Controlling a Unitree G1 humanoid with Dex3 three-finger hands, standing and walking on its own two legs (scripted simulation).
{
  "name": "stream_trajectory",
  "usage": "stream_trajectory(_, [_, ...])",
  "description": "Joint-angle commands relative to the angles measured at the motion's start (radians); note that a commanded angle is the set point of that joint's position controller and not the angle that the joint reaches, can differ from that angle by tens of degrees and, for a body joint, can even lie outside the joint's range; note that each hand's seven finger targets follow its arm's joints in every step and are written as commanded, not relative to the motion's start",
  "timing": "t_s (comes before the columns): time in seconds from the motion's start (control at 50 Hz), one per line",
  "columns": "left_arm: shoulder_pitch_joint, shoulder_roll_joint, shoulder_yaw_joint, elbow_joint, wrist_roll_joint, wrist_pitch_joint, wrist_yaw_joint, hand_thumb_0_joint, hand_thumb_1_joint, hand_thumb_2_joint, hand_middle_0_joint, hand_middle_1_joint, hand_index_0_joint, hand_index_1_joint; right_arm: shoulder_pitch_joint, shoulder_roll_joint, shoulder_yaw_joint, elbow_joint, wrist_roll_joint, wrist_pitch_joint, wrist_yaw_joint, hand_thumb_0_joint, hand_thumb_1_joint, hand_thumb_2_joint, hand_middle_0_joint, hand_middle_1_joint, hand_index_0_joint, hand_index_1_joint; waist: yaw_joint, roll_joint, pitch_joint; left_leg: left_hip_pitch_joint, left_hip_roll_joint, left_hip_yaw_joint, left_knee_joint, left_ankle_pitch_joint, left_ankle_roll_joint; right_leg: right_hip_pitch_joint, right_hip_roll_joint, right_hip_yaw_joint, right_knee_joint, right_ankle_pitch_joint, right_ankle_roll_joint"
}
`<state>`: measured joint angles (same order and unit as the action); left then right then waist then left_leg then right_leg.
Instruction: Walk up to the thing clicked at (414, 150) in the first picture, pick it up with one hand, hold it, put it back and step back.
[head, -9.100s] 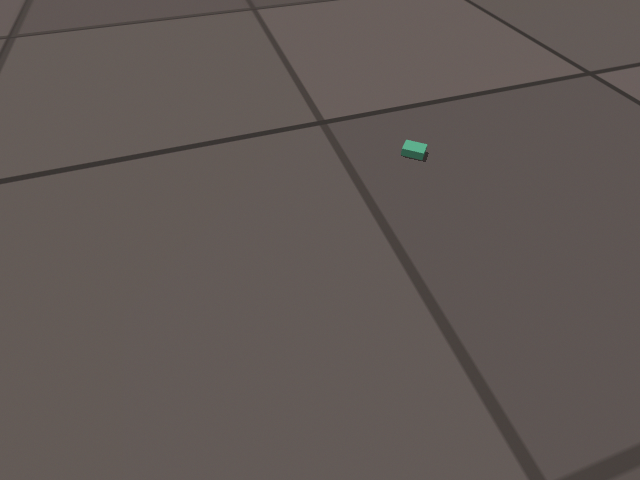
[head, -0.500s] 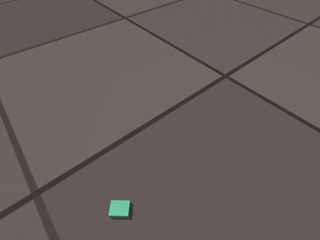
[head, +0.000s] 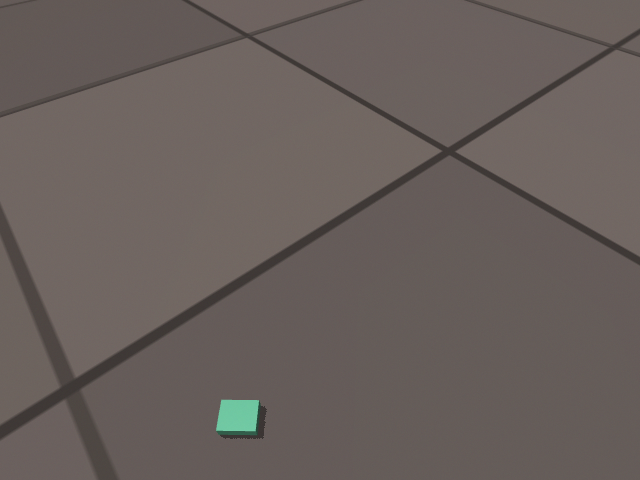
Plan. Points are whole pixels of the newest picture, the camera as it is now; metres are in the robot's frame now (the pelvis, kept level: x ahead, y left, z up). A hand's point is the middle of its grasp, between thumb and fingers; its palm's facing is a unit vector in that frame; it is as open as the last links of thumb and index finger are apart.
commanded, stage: stand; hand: left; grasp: from above
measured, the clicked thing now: (239, 417) +0.43 +0.26 -0.76
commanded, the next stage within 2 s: rise first in 0.56 s
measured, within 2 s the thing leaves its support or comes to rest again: neither
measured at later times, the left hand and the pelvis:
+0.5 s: hand out of the picture +0.07 +0.25 -0.15, palm faces -0.03 -0.94 -0.35, open 7.4 cm; pelvis +0.00 +0.00 +0.00, yaw +0 degrees
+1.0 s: hand out of the picture +0.15 +0.26 -0.17, palm faces -0.07 -0.92 -0.38, open 10.7 cm; pelvis -0.01 +0.01 -0.03, yaw +0 degrees
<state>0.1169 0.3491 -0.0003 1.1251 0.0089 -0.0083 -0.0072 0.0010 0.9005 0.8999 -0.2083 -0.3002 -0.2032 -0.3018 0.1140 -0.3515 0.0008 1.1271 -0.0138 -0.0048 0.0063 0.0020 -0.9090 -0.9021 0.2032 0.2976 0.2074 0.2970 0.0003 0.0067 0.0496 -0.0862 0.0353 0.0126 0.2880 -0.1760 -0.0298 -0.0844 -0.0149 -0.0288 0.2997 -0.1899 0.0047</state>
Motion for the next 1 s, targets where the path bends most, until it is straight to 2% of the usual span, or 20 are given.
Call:
stream_trajectory(0.0, [-0.033,0.223,0.041,-0.058,-0.001,-0.025,0.019,0.0,0.9,0.9,-0.2,-0.3,-0.2,-0.301,-0.022,-0.21,-0.038,-0.052,0.002,-0.024,-0.015,0.0,-0.9,-0.9,0.2,0.3,0.2,0.3,-0.003,-0.002,-0.095,0.019,0.109,-0.072,-0.021,0.177,0.039,0.013,-0.132,0.095,-0.037,0.202,-0.027])
stream_trajectory(0.06, [-0.025,0.224,0.04,-0.058,-0.001,-0.026,0.018,0.0,0.9,0.9,-0.2,-0.3,-0.2,-0.301,-0.032,-0.212,-0.038,-0.055,0.003,-0.027,-0.016,0.0,-0.9,-0.9,0.2,0.3,0.2,0.3,0.002,0.0,-0.108,0.04,0.115,-0.074,-0.014,0.229,0.041,0.017,-0.131,0.088,-0.024,0.243,-0.027])
stream_trajectory(0.18, [-0.027,0.215,0.039,-0.051,-0.002,-0.021,0.018,0.0,0.9,0.9,-0.2,-0.3,-0.2,-0.301,-0.02,-0.214,-0.038,-0.05,0.002,-0.025,-0.017,0.0,-0.9,-0.9,0.2,0.3,0.2,0.3,0.002,0.003,-0.069,0.009,0.108,-0.073,-0.034,0.155,0.042,-0.001,-0.125,0.091,-0.037,0.163,-0.024])
stream_trajectory(0.42, [-0.026,0.22,0.038,-0.053,-0.002,-0.027,0.019,0.0,0.9,0.9,-0.2,-0.3,-0.2,-0.301,-0.023,-0.208,-0.039,-0.052,0.005,-0.026,-0.015,0.0,-0.9,-0.9,0.2,0.3,0.2,0.3,0.0,-0.028,-0.075,0.027,0.11,-0.075,-0.024,0.193,0.041,-0.004,-0.126,0.089,-0.038,0.208,-0.023])
stream_trajectory(0.54, [-0.025,0.221,0.039,-0.054,-0.001,-0.027,0.019,0.0,0.9,0.9,-0.2,-0.3,-0.2,-0.301,-0.028,-0.209,-0.039,-0.056,0.005,-0.025,-0.015,0.0,-0.9,-0.9,0.2,0.3,0.2,0.3,0.001,-0.002,-0.087,0.033,0.11,-0.071,-0.019,0.196,0.044,0.005,-0.129,0.092,-0.035,0.223,-0.026])
stream_trajectory(0.62, [-0.025,0.223,0.039,-0.054,0.0,-0.026,0.02,0.0,0.9,0.9,-0.2,-0.3,-0.2,-0.301,-0.024,-0.206,-0.039,-0.055,0.004,-0.022,-0.015,0.0,-0.9,-0.9,0.2,0.3,0.2,0.3,-0.001,-0.013,-0.067,0.024,0.11,-0.074,-0.028,0.158,0.042,-0.013,-0.124,0.088,-0.043,0.174,-0.024])
stream_trajectory(0.64, [-0.032,0.222,0.04,-0.051,-0.002,-0.025,0.02,0.0,0.837,0.906,-0.172,-0.38,-0.181,-0.381,-0.021,-0.205,-0.038,-0.053,0.004,-0.022,-0.015,0.0,-0.91,-0.904,0.197,0.299,0.198,0.299,-0.004,-0.012,-0.058,0.011,0.106,-0.073,-0.03,0.146,0.042,-0.01,-0.125,0.095,-0.048,0.168,-0.023])
stream_trajectory(0.66, [-0.383,0.052,0.045,-0.402,-0.051,-0.119,0.033,0.0,0.757,0.922,-0.252,-0.46,-0.228,-0.461,-0.024,-0.045,0.001,-0.336,0.073,-0.072,-0.036,0.0,-0.953,-0.911,0.2,0.3,0.2,0.3,-0.115,0.022,0.02,-0.124,-0.046,0.051,0.048,-0.006,0.043,-0.216,0.0,0.02,0.014,0.07,-0.009])
stream_trajectory(0.68, [-0.458,0.1,0.059,-0.339,-0.048,-0.106,0.038,0.0,0.677,0.917,-0.24,-0.524,-0.206,-0.541,0.033,-0.07,-0.001,-0.279,0.076,-0.07,-0.045,0.0,-0.889,-0.896,0.199,0.3,0.2,0.3,-0.08,-0.004,-0.033,-0.118,-0.05,0.048,0.059,-0.019,0.048,-0.156,-0.006,0.011,0.016,0.039,-0.004])
stream_trajectory(0.7, [-0.294,0.175,0.115,-0.172,-0.025,-0.06,0.042,0.0,0.597,0.933,-0.203,-0.598,-0.176,-0.621,0.06,-0.1,-0.015,-0.268,0.071,-0.056,-0.052,0.0,-0.885,-0.897,0.199,0.3,0.199,0.3,-0.065,-0.053,-0.026,-0.148,-0.05,0.043,0.078,-0.022,0.051,-0.161,0.001,0.0,0.027,0.017,-0.009])
stream_trajectory(0.72, [-0.21,0.186,0.135,-0.106,-0.015,-0.043,0.028,0.0,0.517,0.924,-0.181,-0.678,-0.168,-0.693,0.075,-0.102,-0.029,-0.288,0.07,-0.045,-0.052,0.0,-0.881,-0.894,0.199,0.3,0.2,0.3,-0.038,-0.049,-0.03,-0.177,-0.048,0.046,0.116,0.002,0.049,-0.181,0.005,-0.003,0.061,0.026,-0.012])
stream_trajectory(0.74, [-0.283,0.229,0.146,-0.159,0.01,-0.045,0.02,0.0,0.437,0.928,-0.144,-0.758,-0.147,-0.773,0.081,-0.104,-0.045,-0.31,0.06,-0.047,-0.057,0.0,-0.9,-0.899,0.199,0.3,0.2,0.3,-0.039,-0.059,-0.101,-0.179,-0.049,0.043,0.148,0.034,0.052,-0.184,0.003,0.0,0.092,0.058,-0.01])
stream_trajectory(0.76, [-0.307,0.282,0.181,-0.191,0.029,-0.052,0.015,0.0,0.357,0.928,-0.152,-0.818,-0.156,-0.814,0.099,-0.103,-0.058,-0.325,0.058,-0.053,-0.064,0.0,-0.892,-0.896,0.2,0.3,0.2,0.3,-0.027,-0.032,-0.185,-0.172,-0.048,0.038,0.17,0.067,0.05,-0.162,-0.002,0.004,0.13,0.11,-0.009])
stream_trajectory(0.8, [-0.148,0.223,0.177,-0.06,0.099,-0.025,-0.015,0.0,0.197,0.915,-0.123,-0.952,-0.15,-0.923,0.127,-0.093,-0.078,-0.356,0.04,-0.056,-0.054,0.0,-0.936,-0.906,0.2,0.3,0.2,0.3,-0.024,-0.056,-0.229,-0.243,-0.053,0.026,0.254,0.117,0.048,-0.199,0.001,0.001,0.216,0.166,-0.011])
stream_trajectory(0.82, [-0.104,0.205,0.189,-0.076,0.117,-0.018,-0.025,0.0,0.117,0.935,-0.106,-0.983,-0.132,-0.955,0.141,-0.092,-0.087,-0.376,0.033,-0.055,-0.047,0.0,-0.945,-0.909,0.2,0.3,0.2,0.3,0.005,-0.028,-0.276,-0.254,-0.06,0.028,0.286,0.144,0.043,-0.192,0.002,0.0,0.25,0.18,-0.016])
stream_trajectory(0.86, [-0.067,0.218,0.222,-0.174,0.136,0.001,-0.015,0.0,-0.043,0.944,-0.094,-1.015,-0.118,-0.988,0.142,-0.086,-0.099,-0.435,0.036,-0.057,-0.042,0.0,-0.937,-0.906,0.201,0.3,0.201,0.3,0.038,0.047,-0.343,-0.248,-0.063,0.026,0.302,0.17,0.029,-0.189,0.01,0.0,0.278,0.177,-0.024])
stream_trajectory(0.88, [-0.07,0.188,0.205,-0.212,0.136,0.018,-0.006,0.0,-0.123,0.951,-0.087,-1.04,-0.109,-1.017,0.132,-0.076,-0.096,-0.46,0.038,-0.055,-0.039,0.0,-0.921,-0.902,0.201,0.3,0.201,0.3,0.036,0.067,-0.342,-0.256,-0.062,0.025,0.305,0.16,0.024,-0.211,0.012,-0.002,0.283,0.158,-0.025])
stream_trajectory(0.92, [-0.077,0.134,0.17,-0.224,0.153,0.063,0.008,0.0,-0.283,0.967,-0.071,-1.07,-0.089,-1.051,0.108,-0.071,-0.091,-0.502,0.043,-0.055,-0.032,0.0,-0.904,-0.898,0.201,0.3,0.201,0.3,0.015,0.036,-0.265,-0.316,-0.052,0.014,0.322,0.113,0.022,-0.279,0.02,-0.015,0.299,0.098,-0.027])
stream_trajectory(0.96, [-0.09,0.173,0.191,-0.309,0.163,0.094,0.022,0.0,-0.443,0.993,-0.073,-1.069,-0.076,-1.066,0.095,-0.069,-0.095,-0.543,0.048,-0.057,-0.03,0.0,-0.891,-0.896,0.201,0.3,0.201,0.3,0.017,0.033,-0.291,-0.343,-0.046,0.008,0.356,0.104,0.021,-0.307,0.022,-0.02,0.33,0.076,-0.027])
stream_trajectory(0.98, [-0.075,0.149,0.178,-0.324,0.16,0.11,0.025,0.0,-0.509,0.989,-0.08,-1.079,-0.084,-1.075,0.099,-0.067,-0.096,-0.556,0.048,-0.059,-0.027,0.0,-0.902,-0.899,0.201,0.3,0.2,0.3,0.004,0.015,-0.279,-0.366,-0.041,0.007,0.371,0.077,0.024,-0.335,0.025,-0.021,0.345,0.049,-0.024])
